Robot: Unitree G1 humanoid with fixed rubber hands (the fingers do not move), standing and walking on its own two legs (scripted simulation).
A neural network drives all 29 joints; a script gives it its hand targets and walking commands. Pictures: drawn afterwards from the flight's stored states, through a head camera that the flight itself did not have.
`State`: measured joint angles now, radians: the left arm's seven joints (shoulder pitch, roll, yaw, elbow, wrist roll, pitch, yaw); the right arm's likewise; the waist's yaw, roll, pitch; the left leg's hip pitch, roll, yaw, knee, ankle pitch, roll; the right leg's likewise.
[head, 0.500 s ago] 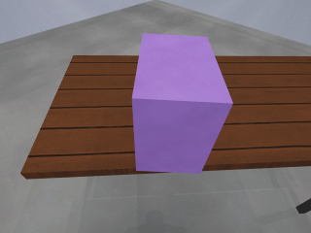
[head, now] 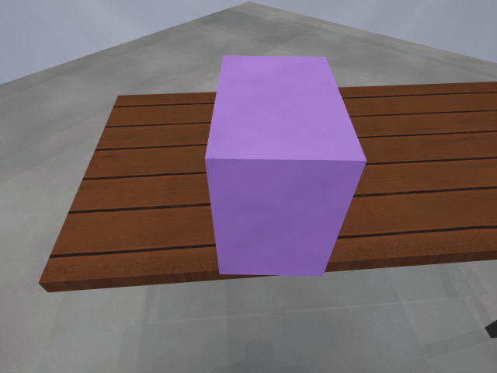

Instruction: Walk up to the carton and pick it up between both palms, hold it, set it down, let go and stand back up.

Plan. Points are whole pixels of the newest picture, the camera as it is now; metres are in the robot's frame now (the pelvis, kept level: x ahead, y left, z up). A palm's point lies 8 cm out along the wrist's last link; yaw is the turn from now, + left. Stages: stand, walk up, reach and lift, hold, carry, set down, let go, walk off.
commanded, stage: stand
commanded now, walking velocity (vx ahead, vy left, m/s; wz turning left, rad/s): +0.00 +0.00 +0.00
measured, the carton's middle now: (272, 165) +0.48 -0.03 +0.10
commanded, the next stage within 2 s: reach and lift in 0.04 s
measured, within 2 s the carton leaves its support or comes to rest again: neither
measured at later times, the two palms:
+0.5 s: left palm out of the picture +0.15 +0.14 -0.10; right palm out of the picture +0.15 -0.21 -0.11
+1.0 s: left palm out of the picture +0.17 +0.19 -0.06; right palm out of the picture +0.15 -0.21 -0.06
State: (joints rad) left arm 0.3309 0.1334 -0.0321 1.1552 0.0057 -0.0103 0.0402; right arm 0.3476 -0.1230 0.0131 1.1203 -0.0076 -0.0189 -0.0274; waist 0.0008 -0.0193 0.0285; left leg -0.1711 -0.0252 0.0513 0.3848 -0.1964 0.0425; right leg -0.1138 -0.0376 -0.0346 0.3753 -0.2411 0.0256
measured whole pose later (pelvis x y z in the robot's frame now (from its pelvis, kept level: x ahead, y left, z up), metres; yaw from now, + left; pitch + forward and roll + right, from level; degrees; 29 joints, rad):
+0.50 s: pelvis -0.03 -0.03 +0.00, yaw -2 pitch -1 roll +0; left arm -0.01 0.03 0.09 0.56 0.18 0.63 -0.04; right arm -0.05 -0.01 -0.04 0.86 0.00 0.15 -0.07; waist 0.00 -0.02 0.05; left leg -0.19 0.04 0.07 0.36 -0.15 -0.01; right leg -0.16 0.03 0.00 0.38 -0.19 -0.03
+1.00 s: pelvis +0.00 -0.03 +0.01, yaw -3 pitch -1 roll +0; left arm 0.20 0.21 0.06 0.25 0.00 0.55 -0.07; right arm 0.25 -0.08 0.08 0.32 0.15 0.32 -0.11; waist 0.05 -0.06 0.01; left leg -0.11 0.04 0.10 0.25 -0.13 -0.01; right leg -0.08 0.03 0.02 0.25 -0.16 -0.03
